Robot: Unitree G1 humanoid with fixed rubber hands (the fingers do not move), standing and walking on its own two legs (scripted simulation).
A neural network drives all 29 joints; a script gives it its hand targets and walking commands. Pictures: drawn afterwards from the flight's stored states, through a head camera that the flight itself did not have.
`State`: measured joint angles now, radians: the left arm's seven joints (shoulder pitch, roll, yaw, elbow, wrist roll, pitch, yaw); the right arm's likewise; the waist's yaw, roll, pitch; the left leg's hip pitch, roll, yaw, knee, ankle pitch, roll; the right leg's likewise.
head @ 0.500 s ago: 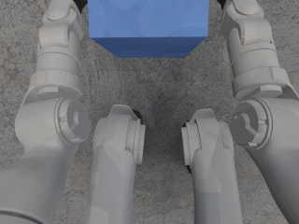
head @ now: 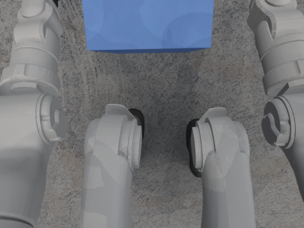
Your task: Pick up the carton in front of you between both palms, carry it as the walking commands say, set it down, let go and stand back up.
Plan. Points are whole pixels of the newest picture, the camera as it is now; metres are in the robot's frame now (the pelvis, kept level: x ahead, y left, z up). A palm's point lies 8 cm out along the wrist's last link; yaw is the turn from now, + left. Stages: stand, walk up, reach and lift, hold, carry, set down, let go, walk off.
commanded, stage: set down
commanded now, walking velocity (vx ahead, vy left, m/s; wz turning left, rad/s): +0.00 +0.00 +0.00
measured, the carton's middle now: (150, 3) +0.53 +0.06 -0.24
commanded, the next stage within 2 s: let go in 1.02 s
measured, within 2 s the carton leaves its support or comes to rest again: neither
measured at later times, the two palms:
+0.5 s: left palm out of the picture +0.54 +0.25 -0.01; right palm out of the picture +0.57 -0.12 -0.01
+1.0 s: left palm out of the picture +0.53 +0.27 +0.14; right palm out of the picture +0.57 -0.13 +0.14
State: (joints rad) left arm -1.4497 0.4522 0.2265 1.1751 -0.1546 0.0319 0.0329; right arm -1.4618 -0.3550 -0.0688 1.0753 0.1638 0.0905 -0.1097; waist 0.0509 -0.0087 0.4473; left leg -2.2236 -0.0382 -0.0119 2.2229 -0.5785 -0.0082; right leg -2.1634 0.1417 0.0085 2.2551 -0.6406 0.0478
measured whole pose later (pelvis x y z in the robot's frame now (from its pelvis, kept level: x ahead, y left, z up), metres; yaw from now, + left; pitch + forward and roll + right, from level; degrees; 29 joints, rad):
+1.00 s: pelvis +0.03 +0.00 +0.24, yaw +1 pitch +47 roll -2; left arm -1.13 0.32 0.33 0.88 -0.01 0.16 -0.03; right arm -1.16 -0.22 -0.29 0.87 -0.01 0.18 -0.08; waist 0.04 -0.02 -0.07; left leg -1.75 -0.05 -0.06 1.30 -0.36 -0.01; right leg -1.69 0.08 0.03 1.32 -0.44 0.02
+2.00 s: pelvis +0.12 -0.01 +0.41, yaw +3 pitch +2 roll +1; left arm 0.24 0.21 0.05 0.43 -0.01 0.05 -0.08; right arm 0.22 -0.21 -0.05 0.45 -0.01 0.04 0.05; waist 0.00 0.00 0.03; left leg -0.23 -0.04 -0.08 0.42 -0.21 0.00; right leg -0.19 0.04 0.07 0.44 -0.28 -0.02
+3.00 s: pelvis +0.14 +0.02 +0.41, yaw +2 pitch +0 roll +0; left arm 0.20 0.34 0.03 0.73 0.03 0.01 0.03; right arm 0.14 -0.33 -0.04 0.80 -0.03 0.00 -0.03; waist -0.01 -0.02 0.01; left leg -0.18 -0.06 -0.04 0.48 -0.29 0.03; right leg -0.13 0.02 0.10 0.47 -0.33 0.01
